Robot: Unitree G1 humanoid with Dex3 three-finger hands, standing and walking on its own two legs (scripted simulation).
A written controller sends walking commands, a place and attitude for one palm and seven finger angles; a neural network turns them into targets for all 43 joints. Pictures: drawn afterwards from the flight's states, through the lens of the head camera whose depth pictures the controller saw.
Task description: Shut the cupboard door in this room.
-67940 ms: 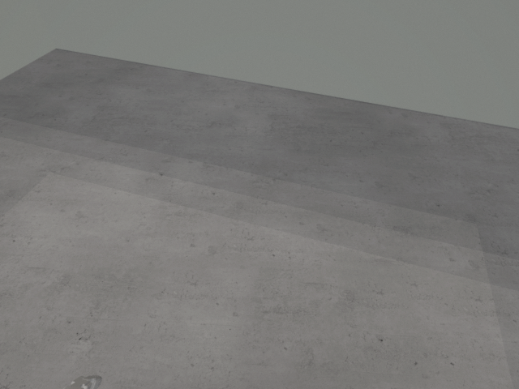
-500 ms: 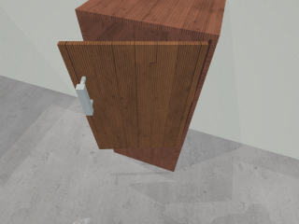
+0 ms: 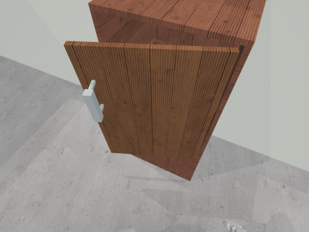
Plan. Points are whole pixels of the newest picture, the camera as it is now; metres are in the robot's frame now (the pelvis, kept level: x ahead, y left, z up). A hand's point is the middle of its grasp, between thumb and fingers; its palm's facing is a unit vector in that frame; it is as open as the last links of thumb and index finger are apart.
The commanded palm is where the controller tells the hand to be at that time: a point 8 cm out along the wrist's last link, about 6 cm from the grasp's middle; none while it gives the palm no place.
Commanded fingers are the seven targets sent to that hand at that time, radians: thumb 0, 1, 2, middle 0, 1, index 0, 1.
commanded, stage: come to a stop and stand still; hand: left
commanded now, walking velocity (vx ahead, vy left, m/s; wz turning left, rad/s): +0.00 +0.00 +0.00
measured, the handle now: (95, 101) +0.44 +0.23 +0.04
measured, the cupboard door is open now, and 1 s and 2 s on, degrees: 21 21 21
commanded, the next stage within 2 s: look again from close up in 1.12 s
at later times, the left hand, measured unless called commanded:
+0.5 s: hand out of the picture +0.03 +0.19 -0.17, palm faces +0.00 -0.98 -0.19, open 7.4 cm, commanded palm none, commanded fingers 0.00 0.90 0.90 -0.20 -0.30 -0.20 -0.30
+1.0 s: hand out of the picture -0.02 +0.19 -0.18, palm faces +0.02 -0.99 -0.14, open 7.4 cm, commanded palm none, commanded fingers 0.00 0.90 0.90 -0.20 -0.30 -0.20 -0.30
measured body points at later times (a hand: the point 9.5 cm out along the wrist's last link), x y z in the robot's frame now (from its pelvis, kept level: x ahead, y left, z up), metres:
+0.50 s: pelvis -0.02 +0.01 +0.00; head -0.02 +0.03 +0.45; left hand +0.03 +0.24 -0.15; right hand -0.03 -0.22 -0.14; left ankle +0.03 +0.10 -0.73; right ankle -0.03 -0.11 -0.73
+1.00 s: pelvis +0.00 +0.03 +0.01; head +0.00 +0.06 +0.46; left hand -0.02 +0.25 -0.16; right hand +0.03 -0.20 -0.14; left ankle +0.03 +0.10 -0.73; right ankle -0.03 -0.11 -0.73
